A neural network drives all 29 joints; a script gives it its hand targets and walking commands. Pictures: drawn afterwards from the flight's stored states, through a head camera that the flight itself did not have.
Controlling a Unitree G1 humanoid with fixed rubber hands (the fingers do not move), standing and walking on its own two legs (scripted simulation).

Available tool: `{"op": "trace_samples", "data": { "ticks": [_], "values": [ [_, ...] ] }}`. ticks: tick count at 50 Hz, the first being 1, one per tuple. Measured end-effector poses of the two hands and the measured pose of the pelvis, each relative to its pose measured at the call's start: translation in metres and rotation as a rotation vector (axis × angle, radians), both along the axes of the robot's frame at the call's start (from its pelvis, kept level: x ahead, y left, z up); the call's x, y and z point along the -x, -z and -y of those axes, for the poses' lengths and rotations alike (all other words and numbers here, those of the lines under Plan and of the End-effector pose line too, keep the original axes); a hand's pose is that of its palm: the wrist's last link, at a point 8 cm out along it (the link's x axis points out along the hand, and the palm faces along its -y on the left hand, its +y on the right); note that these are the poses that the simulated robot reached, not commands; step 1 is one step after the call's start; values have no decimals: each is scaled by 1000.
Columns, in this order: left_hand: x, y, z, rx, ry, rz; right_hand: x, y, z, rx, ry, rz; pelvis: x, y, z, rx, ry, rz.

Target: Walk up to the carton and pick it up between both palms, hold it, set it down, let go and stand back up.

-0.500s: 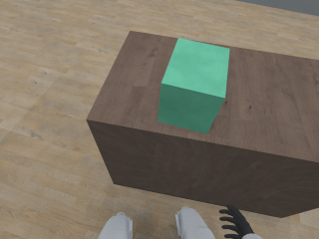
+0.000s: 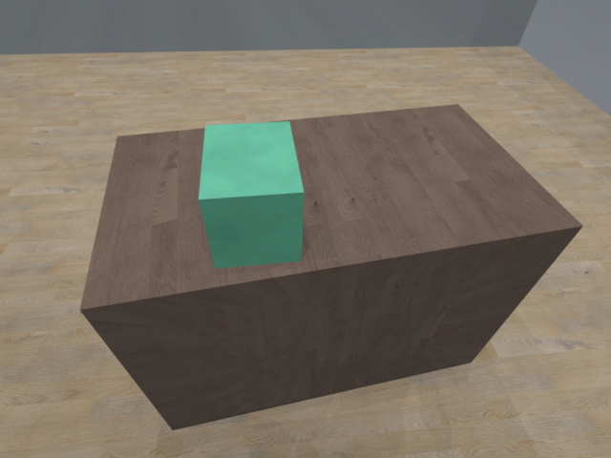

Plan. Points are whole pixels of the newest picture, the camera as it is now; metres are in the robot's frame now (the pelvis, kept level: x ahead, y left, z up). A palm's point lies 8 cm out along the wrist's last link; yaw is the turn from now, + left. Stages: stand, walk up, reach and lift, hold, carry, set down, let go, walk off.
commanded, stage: walk up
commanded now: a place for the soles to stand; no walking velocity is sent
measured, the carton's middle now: (253, 192) +0.58 +0.06 +0.01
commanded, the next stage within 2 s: none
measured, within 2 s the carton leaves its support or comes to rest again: neither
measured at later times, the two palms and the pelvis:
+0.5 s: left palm out of the picture +0.13 +0.27 -0.13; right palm out of the picture +0.08 -0.23 -0.10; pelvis +0.05 +0.01 +0.01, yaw -2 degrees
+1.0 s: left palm (152, 415) +0.22 +0.20 -0.09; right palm (501, 435) +0.18 -0.29 -0.10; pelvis +0.09 -0.04 +0.01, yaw +2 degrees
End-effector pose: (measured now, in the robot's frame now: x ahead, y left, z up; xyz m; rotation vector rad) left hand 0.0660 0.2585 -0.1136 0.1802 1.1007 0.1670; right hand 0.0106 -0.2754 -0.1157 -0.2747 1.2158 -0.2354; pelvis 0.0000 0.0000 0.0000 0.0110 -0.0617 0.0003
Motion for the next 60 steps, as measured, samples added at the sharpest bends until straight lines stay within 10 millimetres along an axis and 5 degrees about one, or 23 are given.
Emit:
{"op": "trace_samples", "data": {
  "ticks": [4,11,17,23,29,33,47,60],
  "values": [
    [24,1,5,-41,-53,-39,-3,10,1,-55,-7,-18,-3,2,4,5,18,-3],
    [44,-1,-6,-61,-89,-127,-44,5,-17,-85,-49,84,-20,-2,-9,36,11,-3],
    [12,21,-25,-37,-42,-124,-72,0,-39,-50,-46,164,-36,10,-23,-14,23,6],
    [-45,17,-17,-16,47,-89,-70,-13,-45,-32,5,125,-50,-1,-17,-11,40,-1],
    [-102,3,8,0,94,7,-65,-18,-27,-33,22,52,-63,-8,1,-8,29,-12],
    [-126,-2,30,-8,108,51,-79,-6,-6,-60,21,42,-71,-2,15,14,22,-9],
    [-158,-24,60,3,68,105,-155,-9,14,-102,-70,148,-92,-10,36,-12,-22,-36],
    [-139,-18,44,5,11,73,-183,-20,9,-87,-122,176,-97,-12,35,3,-55,-36]
  ]
}}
